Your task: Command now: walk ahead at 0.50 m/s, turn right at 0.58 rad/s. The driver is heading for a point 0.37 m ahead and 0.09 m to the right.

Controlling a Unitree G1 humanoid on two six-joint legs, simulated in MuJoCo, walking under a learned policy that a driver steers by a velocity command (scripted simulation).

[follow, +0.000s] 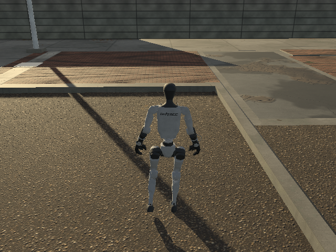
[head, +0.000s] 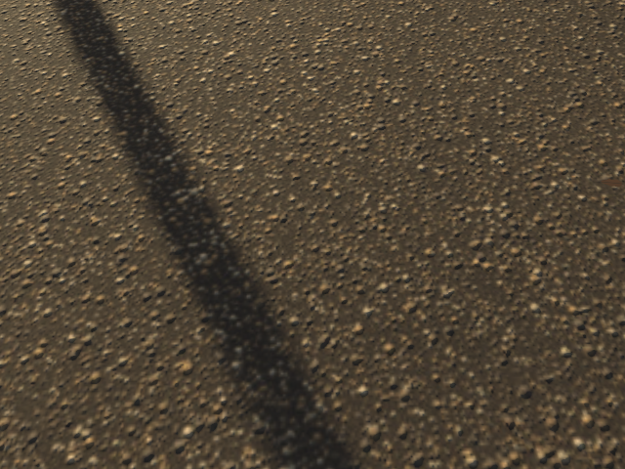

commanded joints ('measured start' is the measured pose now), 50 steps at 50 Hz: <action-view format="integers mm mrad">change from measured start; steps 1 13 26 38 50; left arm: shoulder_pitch -4 167 135 -50 -35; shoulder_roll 120 149 67 98 65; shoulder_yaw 29 39 4 0 -11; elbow -84 -20 -45 -69 -30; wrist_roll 12 -10 11 34 27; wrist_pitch -26 -3 66 75 44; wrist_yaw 15 62 76 71 67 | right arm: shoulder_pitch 11 -280 -108 -17 -37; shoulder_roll -128 -74 -38 -35 -62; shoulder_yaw -35 -11 10 34 28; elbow -74 -173 -84 13 82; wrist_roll -21 -6 -42 -39 -19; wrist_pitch -12 -17 19 63 83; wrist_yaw -3 31 39 31 10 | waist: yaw -19 79 42 -32 -15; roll -60 -100 102 -128 -32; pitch -136 -55 -145 -114 -129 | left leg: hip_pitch -213 -133 150 125 194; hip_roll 58 -61 140 -47 -22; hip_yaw -56 -45 -161 32 18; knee -77 -687 -875 -792 -729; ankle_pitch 99 472 726 59 340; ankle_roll -7 -46 217 6 8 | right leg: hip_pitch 250 221 -58 139 196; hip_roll -260 -204 -120 -192 -142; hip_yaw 401 358 124 168 121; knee -304 -231 485 -123 -38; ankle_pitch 165 107 -301 -112 262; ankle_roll -189 -105 166 33 71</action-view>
